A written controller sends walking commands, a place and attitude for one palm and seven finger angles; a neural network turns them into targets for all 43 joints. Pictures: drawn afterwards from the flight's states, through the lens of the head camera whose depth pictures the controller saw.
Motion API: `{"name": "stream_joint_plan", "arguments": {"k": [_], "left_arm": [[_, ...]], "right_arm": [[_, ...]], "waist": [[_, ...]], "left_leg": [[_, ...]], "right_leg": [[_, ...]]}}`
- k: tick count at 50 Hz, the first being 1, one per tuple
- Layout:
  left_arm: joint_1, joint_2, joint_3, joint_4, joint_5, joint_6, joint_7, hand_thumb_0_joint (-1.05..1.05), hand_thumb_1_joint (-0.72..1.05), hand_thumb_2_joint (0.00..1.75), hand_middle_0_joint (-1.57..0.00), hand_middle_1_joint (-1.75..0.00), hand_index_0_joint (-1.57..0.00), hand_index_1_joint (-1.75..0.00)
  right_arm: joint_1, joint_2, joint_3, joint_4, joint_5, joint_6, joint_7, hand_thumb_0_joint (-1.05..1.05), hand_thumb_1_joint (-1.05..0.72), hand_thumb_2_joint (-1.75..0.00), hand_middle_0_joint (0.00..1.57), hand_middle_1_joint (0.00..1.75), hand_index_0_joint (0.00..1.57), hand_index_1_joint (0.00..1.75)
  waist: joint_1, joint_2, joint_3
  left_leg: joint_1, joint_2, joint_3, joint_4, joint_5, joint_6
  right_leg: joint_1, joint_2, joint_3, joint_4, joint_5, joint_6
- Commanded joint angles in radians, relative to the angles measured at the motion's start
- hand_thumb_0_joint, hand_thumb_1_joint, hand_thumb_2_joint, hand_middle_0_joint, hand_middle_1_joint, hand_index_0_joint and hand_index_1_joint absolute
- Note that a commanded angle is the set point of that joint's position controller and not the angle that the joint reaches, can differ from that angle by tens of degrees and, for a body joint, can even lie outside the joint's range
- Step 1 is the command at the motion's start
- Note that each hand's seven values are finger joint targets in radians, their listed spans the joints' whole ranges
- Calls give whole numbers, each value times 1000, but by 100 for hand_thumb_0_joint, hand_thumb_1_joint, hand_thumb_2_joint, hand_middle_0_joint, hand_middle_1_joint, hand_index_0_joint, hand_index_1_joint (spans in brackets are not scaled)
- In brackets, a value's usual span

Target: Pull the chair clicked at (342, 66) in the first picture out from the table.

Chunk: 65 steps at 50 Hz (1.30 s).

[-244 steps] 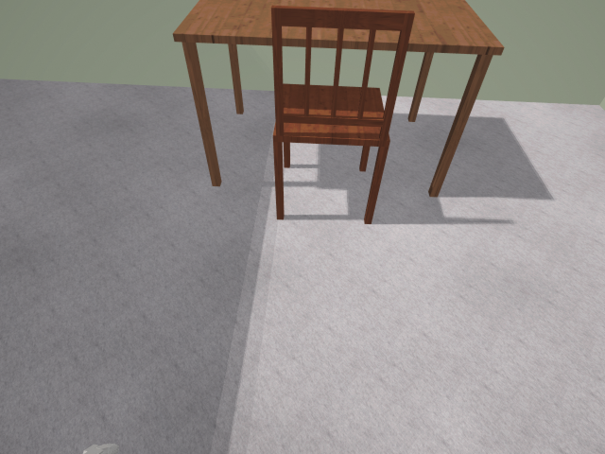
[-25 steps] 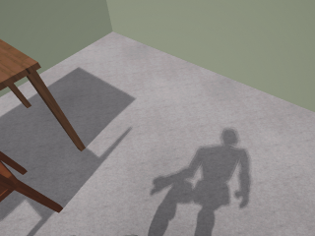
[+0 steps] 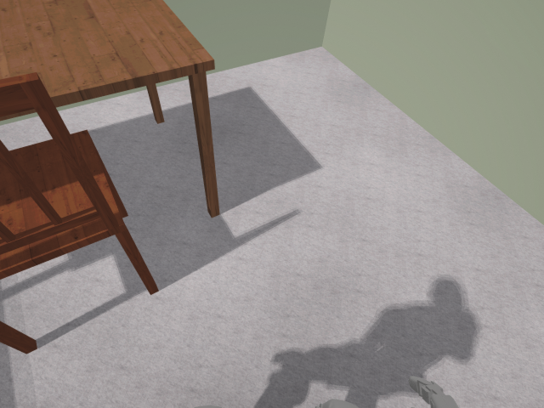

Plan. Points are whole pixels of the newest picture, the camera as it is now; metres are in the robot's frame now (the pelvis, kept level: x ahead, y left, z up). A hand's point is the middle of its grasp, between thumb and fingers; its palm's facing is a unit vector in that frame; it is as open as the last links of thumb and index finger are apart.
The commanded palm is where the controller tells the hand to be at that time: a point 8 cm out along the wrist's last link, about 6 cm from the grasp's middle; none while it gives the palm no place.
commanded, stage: turn to face it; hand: left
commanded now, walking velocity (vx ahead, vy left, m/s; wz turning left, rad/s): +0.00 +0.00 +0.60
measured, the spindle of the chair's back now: out of the picture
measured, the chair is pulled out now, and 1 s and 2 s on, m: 0.00 0.00 0.00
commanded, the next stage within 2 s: take the last steps up to it in 1.00 s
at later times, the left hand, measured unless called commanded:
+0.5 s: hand out of the picture +0.03 +0.18 -0.13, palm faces +0.29 -0.92 -0.28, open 7.4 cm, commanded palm none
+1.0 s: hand out of the picture -0.05 +0.22 -0.15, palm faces +0.49 -0.83 -0.27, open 7.4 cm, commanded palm none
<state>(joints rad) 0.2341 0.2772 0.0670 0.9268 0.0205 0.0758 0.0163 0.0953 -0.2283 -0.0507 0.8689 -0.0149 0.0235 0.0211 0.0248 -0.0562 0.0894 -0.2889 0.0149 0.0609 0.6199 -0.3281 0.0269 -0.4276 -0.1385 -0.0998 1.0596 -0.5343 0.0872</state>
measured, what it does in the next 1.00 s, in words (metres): steps on the spot, turning left: right foot, then left foot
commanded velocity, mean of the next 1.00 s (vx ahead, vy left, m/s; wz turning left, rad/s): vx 0.00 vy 0.00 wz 0.44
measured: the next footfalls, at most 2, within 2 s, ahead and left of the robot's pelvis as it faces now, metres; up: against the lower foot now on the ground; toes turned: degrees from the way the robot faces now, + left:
right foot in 0.28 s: +0.07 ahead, -0.14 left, +0.00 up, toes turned +7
left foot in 0.66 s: -0.02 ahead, +0.11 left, +0.00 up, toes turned +30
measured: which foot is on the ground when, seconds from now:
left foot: down 0.00-0.28, up 0.30-0.64, down 0.66-1.00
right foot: up 0.00-0.26, down 0.28-0.66, up 0.68-1.00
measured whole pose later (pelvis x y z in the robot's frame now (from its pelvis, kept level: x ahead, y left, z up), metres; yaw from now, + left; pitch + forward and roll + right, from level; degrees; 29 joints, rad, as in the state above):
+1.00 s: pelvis -0.01 +0.00 +0.01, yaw +29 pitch -1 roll +0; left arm 0.20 0.24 0.05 0.94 0.01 0.06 0.02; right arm 0.17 -0.19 -0.03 0.95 -0.02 0.03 0.00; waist 0.00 -0.01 0.07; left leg -0.22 -0.01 0.03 0.49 -0.26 0.03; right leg -0.36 -0.07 -0.05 0.81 -0.44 0.07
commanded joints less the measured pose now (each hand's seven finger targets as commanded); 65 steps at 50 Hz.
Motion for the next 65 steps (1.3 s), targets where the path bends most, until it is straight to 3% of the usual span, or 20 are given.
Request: {"name": "stream_joint_plan", "arguments": {"k": [1,6,12,13,14,15,20,28,31,32,33,34,40,48,52,53,54,55,59,65], "left_arm": [[-38,72,26,-107,-8,-43,-10,0,90,90,-20,-30,-20,-30],[-78,61,22,-127,-9,-43,-6,0,90,90,-20,-30,-20,-30],[34,68,21,-118,-17,-67,6,0,90,90,-20,-30,-20,-30],[69,116,30,-114,-10,-79,12,0,90,90,-20,-30,-20,-30],[81,218,50,-119,8,-87,20,0,90,90,-20,-30,-20,-30],[68,219,43,-129,-1,-81,20,0,90,90,-20,-30,-20,-30],[-81,110,12,-157,4,-80,19,0,90,90,-20,-30,-20,-30],[41,173,33,-91,13,-70,15,0,90,90,-20,-30,-20,-30],[29,166,37,-76,3,-63,12,0,90,90,-20,-30,-20,-30],[31,141,35,-84,-7,-57,8,0,90,90,-20,-30,-20,-30],[25,67,20,-125,-14,-55,-1,0,90,90,-20,-30,-20,-30],[-47,60,4,-151,-2,-50,5,0,90,90,-20,-30,-20,-30],[-17,45,8,-52,-9,-39,-4,0,90,90,-20,-30,-20,-30],[-23,15,-7,-53,-13,-45,3,0,90,90,-20,-30,-20,-30],[68,27,-2,-23,-13,-65,12,0,90,90,-20,-30,-20,-30],[85,60,1,-19,-6,-77,16,0,90,90,-20,-30,-20,-30],[85,134,14,-18,6,-87,22,0,90,90,-20,-30,-20,-30],[101,159,16,-28,2,-88,20,0,90,90,-20,-30,-20,-30],[23,70,2,-24,2,-96,12,0,90,90,-20,-30,-20,-30],[148,57,2,54,13,-122,3,0,90,90,-20,-30,-20,-30]], "right_arm": [[19,-216,-54,-59,-6,-12,-22,0,-90,-90,20,30,20,30],[63,-224,-63,-40,-8,-4,-19,0,-90,-90,20,30,20,30],[25,-209,-71,-53,-3,7,-15,0,-90,-90,20,30,20,30],[39,-168,-67,-58,5,6,-11,0,-90,-90,20,30,20,30],[63,-88,-51,-83,9,5,-6,0,-90,-90,20,30,20,30],[46,-136,-63,-83,-5,12,-9,0,-90,-90,20,30,20,30],[80,-108,-57,-23,-7,37,16,0,-90,-90,20,30,20,30],[-13,-72,-29,-46,5,20,14,0,-90,-90,20,30,20,30],[76,-94,-31,-24,3,5,8,0,-90,-90,20,30,20,30],[132,-156,-45,-10,-1,-6,6,0,-90,-90,20,30,20,30],[188,-270,-72,-11,-8,-14,-1,0,-90,-90,20,30,20,30],[246,-302,-74,11,-2,-5,-7,0,-90,-90,20,30,20,30],[84,-173,-31,-7,-4,-19,-38,0,-90,-90,20,30,20,30],[95,-172,-35,21,-10,-5,-33,0,-90,-90,20,30,20,30],[68,-146,-32,30,-1,-3,-29,0,-90,-90,20,30,20,30],[82,-110,-27,32,6,-7,-25,0,-90,-90,20,30,20,30],[105,-50,-16,19,14,-8,-19,0,-90,-90,20,30,20,30],[65,-62,-21,2,8,7,-24,0,-90,-90,20,30,20,30],[111,-63,-30,71,-10,16,-6,0,-90,-90,20,30,20,30],[73,-19,-18,75,-13,-12,6,0,-90,-90,20,30,20,30]], "waist": [[-31,220,-117],[-56,206,-109],[4,175,-149],[22,53,-167],[22,-255,-167],[27,-208,-163],[-44,-140,-46],[26,-175,-102],[-23,-111,-150],[-59,25,-195],[-87,340,-219],[-117,315,-202],[-37,215,-122],[-47,193,-104],[1,169,-115],[8,69,-124],[-4,-159,-128],[27,-217,-121],[-17,-87,-26],[26,-90,4]], "left_leg": [[106,219,-228,-257,489,122],[99,211,-318,-279,365,139],[-31,145,-368,-137,392,87],[-144,79,-318,-17,247,30],[-329,-85,-109,238,-176,-64],[-305,-43,-141,434,-269,-59],[-274,19,-67,603,-61,-91],[-137,10,46,175,-139,-85],[47,2,66,-113,52,-65],[225,70,-14,-214,244,-36],[381,343,-369,-229,656,101],[307,431,-386,-240,764,195],[191,232,-189,-256,659,133],[144,235,-255,-266,529,152],[43,179,-252,-181,434,94],[-25,116,-209,-94,308,40],[-162,-14,-74,59,28,-29],[-153,-36,-91,224,-248,-39],[-212,17,-94,480,-75,-40],[-208,51,-9,218,-62,-41]], "right_leg": [[-94,15,74,52,108,14],[-47,59,71,-125,101,12],[264,109,53,-563,273,-8],[397,2,154,-712,307,-33],[478,-296,443,-793,412,-144],[345,-370,436,-790,434,-220],[207,-193,102,-745,447,-174],[335,-237,23,-644,714,-198],[299,-205,-51,-497,707,-125],[169,-167,-84,-349,592,-71],[-117,-27,-108,-134,69,10],[-129,1,-15,1,-156,-1],[-86,21,64,25,96,0],[59,78,44,-280,94,-20],[265,86,34,-591,313,-32],[351,15,110,-701,405,-50],[415,-196,320,-745,533,-132],[303,-312,397,-790,596,-241],[225,-174,249,-857,195,-214],[297,-168,208,-906,90,-229]]}}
